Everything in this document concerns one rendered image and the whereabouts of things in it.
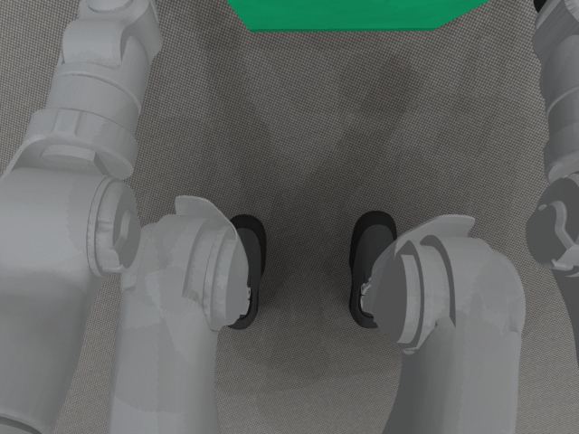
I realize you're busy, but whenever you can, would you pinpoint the robot left thigh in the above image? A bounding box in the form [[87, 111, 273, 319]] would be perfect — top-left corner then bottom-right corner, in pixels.
[[106, 214, 245, 434]]

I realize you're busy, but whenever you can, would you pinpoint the robot left shin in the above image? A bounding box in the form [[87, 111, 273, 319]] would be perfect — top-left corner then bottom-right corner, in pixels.
[[120, 195, 251, 326]]

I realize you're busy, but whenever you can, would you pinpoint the left robot forearm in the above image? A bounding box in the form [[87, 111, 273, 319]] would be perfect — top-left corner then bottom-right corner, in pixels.
[[0, 0, 163, 183]]

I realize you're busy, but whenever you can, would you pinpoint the left robot upper arm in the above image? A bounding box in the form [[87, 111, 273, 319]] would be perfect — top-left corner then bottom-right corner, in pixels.
[[0, 167, 141, 434]]

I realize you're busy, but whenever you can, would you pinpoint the carton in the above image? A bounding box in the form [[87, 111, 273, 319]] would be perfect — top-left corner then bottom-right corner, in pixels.
[[226, 0, 489, 32]]

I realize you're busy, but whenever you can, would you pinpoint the right robot forearm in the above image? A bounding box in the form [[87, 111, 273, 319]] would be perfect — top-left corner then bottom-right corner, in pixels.
[[531, 0, 579, 184]]

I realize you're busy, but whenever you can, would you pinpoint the right robot upper arm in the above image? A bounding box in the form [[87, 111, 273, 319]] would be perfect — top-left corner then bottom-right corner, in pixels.
[[526, 171, 579, 368]]

